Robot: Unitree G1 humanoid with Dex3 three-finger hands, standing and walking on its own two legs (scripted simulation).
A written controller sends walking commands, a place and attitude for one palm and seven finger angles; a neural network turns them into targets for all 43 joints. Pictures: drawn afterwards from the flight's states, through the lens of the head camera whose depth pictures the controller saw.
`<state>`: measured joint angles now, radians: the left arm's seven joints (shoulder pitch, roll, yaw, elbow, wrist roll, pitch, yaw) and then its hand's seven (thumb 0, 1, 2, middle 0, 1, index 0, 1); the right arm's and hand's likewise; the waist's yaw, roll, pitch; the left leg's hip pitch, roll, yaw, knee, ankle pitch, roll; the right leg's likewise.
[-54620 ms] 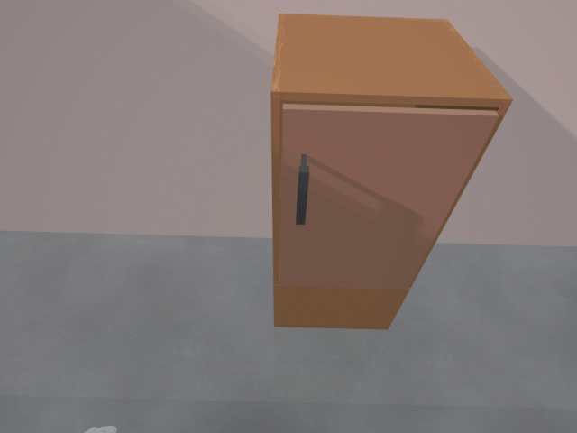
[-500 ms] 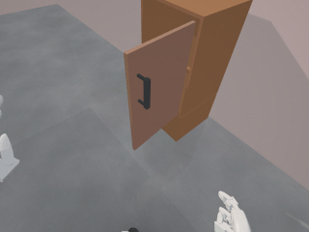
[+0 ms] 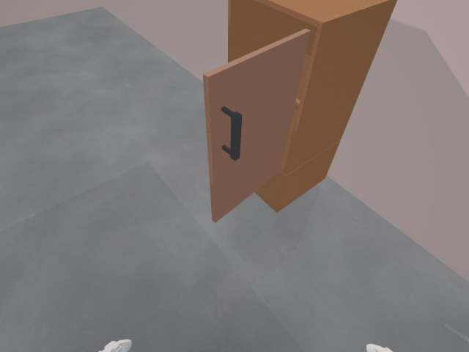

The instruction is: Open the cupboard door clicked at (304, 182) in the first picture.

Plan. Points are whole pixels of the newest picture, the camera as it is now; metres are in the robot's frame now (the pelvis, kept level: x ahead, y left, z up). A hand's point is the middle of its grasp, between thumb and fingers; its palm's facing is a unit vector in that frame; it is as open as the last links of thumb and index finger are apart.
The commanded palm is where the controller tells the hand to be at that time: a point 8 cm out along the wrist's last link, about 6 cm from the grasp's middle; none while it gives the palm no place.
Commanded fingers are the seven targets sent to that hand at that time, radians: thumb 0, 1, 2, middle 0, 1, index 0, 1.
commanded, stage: let the arm hang, fingers relaxed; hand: left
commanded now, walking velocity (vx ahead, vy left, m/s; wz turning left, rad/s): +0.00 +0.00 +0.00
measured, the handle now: (230, 134) +0.64 +0.03 -0.01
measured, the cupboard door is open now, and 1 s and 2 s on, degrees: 96 96 96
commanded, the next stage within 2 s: look to check the result in 0.84 s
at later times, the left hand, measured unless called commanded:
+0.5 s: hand out of the picture -0.06 +0.18 -0.17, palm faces +0.04 -0.98 -0.20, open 7.3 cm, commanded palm none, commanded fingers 0.00 0.90 0.90 -0.20 -0.30 -0.20 -0.30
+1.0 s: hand out of the picture -0.01 +0.18 -0.17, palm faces +0.03 -0.98 -0.20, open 7.3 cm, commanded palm none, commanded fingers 0.00 0.90 0.90 -0.20 -0.30 -0.20 -0.30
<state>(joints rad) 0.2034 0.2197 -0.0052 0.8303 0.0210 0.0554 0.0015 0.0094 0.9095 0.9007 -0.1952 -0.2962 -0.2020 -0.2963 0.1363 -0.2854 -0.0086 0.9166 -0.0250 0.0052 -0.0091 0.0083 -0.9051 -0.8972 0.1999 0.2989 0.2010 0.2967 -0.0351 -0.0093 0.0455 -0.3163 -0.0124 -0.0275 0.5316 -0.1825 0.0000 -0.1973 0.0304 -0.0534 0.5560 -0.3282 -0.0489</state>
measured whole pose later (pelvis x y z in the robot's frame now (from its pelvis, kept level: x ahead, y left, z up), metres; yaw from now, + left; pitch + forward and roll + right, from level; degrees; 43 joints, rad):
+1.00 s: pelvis +0.01 +0.01 +0.01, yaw -1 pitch -2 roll +0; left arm 0.30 0.13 0.01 1.15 0.01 0.00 0.04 0.00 0.91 0.90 -0.20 -0.30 -0.20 -0.30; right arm 0.27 -0.13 -0.01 1.14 -0.02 0.01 -0.04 0.00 -0.91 -0.90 0.20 0.30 0.20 0.30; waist -0.01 0.01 0.05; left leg -0.24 -0.02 -0.01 0.42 -0.14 0.01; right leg -0.12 0.03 -0.04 0.43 -0.28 -0.04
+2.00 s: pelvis +0.04 -0.02 +0.01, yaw -1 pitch -2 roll +0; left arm 0.31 0.13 0.01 1.15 0.00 -0.01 0.05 0.00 0.91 0.90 -0.20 -0.30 -0.20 -0.30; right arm 0.26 -0.13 0.00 1.16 -0.01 0.01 -0.05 0.00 -0.91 -0.90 0.20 0.30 0.20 0.30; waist 0.00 0.01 0.06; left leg -0.19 0.02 -0.02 0.41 -0.18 -0.03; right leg -0.06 0.06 -0.04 0.39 -0.30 -0.07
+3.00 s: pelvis +0.04 -0.02 +0.01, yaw -1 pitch -2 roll +1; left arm 0.29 0.15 0.01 1.14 0.00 -0.01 0.04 0.00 0.91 0.90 -0.20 -0.30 -0.20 -0.30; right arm 0.24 -0.16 0.00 1.15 -0.01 0.01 -0.04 0.00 -0.91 -0.90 0.20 0.30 0.20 0.30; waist 0.00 0.00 0.07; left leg -0.18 0.02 -0.02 0.40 -0.19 -0.03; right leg -0.04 0.06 -0.04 0.37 -0.29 -0.07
